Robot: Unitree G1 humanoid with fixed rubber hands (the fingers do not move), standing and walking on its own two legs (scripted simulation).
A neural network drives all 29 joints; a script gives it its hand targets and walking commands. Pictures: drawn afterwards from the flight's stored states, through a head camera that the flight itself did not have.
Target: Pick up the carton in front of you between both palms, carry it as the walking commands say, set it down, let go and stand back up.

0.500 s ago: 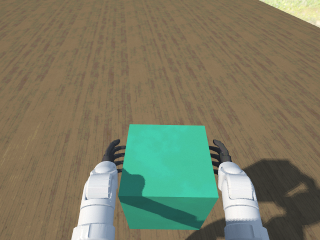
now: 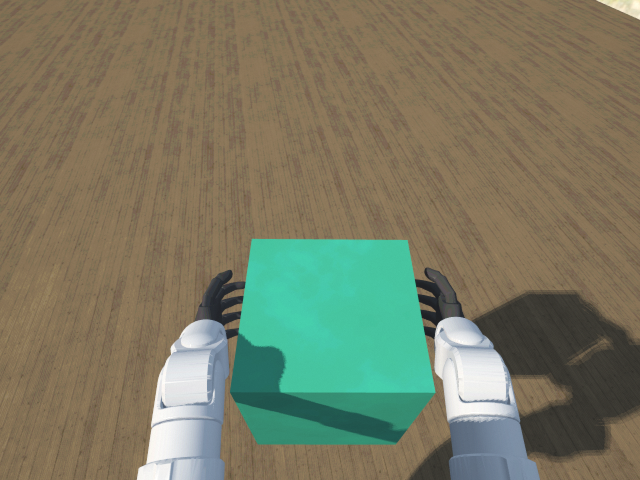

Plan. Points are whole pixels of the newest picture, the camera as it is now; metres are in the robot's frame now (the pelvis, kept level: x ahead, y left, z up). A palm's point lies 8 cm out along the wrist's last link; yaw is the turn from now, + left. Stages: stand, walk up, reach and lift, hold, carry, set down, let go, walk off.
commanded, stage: carry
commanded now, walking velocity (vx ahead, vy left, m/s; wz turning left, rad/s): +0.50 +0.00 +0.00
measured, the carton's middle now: (328, 348) +0.30 +0.00 -0.03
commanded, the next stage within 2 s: none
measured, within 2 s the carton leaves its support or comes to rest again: neither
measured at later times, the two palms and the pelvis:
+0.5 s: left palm (228, 224) +0.50 +0.16 +0.03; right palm (407, 213) +0.51 -0.14 +0.04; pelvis +0.21 +0.00 -0.01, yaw +1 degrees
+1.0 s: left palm (247, 214) +0.52 +0.13 +0.03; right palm (420, 209) +0.53 -0.17 +0.03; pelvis +0.23 -0.02 -0.02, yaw +0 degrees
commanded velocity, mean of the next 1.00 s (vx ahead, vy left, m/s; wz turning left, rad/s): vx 0.00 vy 0.00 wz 0.00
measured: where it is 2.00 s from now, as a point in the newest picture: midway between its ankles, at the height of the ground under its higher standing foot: outside the picture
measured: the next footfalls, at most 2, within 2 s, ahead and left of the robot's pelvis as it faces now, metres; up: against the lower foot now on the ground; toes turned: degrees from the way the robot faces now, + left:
right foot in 0.02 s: +0.16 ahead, -0.13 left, +0.00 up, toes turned -6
left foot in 0.36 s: +0.29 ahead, +0.09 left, +0.00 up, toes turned -11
